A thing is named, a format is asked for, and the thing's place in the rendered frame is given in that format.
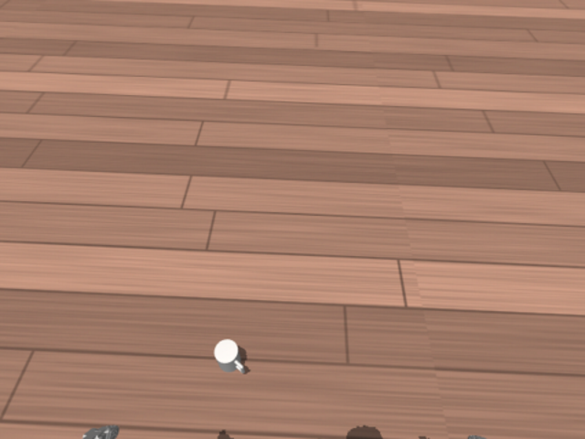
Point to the mug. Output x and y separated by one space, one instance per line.
228 357

